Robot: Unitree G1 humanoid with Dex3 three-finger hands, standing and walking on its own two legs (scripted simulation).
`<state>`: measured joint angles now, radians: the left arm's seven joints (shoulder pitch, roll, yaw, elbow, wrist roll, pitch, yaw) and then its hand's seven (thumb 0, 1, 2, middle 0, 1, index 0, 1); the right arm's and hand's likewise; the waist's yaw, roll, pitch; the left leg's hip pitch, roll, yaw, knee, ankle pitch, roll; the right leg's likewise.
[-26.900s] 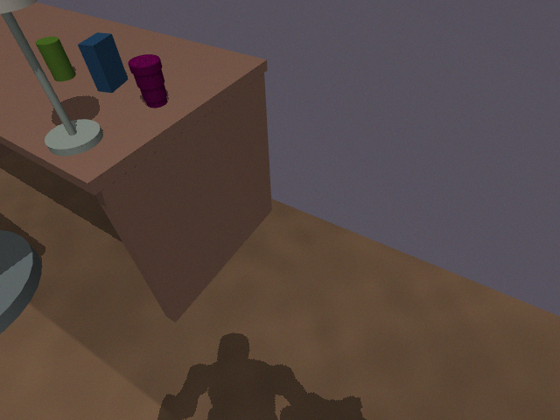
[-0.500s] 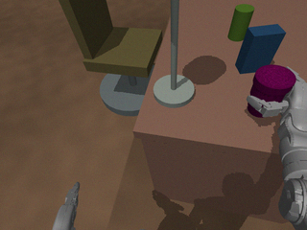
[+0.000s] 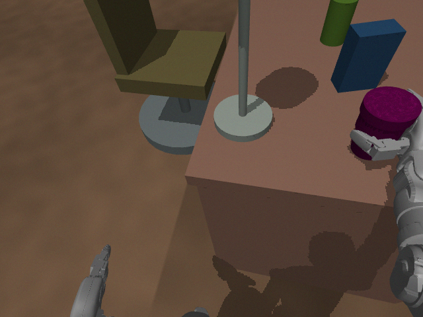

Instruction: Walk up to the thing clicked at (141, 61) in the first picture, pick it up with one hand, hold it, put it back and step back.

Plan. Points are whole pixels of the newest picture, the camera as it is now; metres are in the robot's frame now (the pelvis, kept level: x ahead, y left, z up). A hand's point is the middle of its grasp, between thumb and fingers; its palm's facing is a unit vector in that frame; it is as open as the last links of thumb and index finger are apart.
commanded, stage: open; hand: right
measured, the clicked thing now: (377, 128) +0.48 -0.22 +0.08
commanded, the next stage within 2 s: withdraw in 0.44 s
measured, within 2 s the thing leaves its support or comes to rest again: neither
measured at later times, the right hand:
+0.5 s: hand (381, 128) +0.48 -0.22 +0.09, palm faces +0.21 +0.98 +0.01, open 14.9 cm
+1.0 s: hand out of the picture +0.48 -0.28 +0.20, palm faces +0.26 +0.97 -0.03, open 17.6 cm
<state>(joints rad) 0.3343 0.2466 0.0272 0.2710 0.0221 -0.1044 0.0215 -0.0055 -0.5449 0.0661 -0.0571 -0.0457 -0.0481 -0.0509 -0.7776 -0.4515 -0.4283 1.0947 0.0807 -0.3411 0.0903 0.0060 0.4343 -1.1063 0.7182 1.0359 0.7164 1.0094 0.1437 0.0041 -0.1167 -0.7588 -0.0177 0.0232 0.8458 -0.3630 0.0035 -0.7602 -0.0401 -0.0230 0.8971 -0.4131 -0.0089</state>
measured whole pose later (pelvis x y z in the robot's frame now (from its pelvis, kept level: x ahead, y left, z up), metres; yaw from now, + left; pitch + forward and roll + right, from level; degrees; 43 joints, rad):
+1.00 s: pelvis +0.01 +0.00 +0.02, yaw +0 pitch +12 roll +2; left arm 0.34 0.26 0.00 0.37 -0.03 -0.08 0.06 -0.01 -0.52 0.04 -0.06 -0.05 -0.06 -0.05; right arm -0.83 -0.60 -0.46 1.02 0.11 -0.14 0.18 -0.02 0.61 -0.05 0.06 0.07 0.07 0.07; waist 0.10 -0.03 -0.13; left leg -0.60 -0.01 0.02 0.73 -0.34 0.00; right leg -0.61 -0.03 -0.02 0.79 -0.39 -0.01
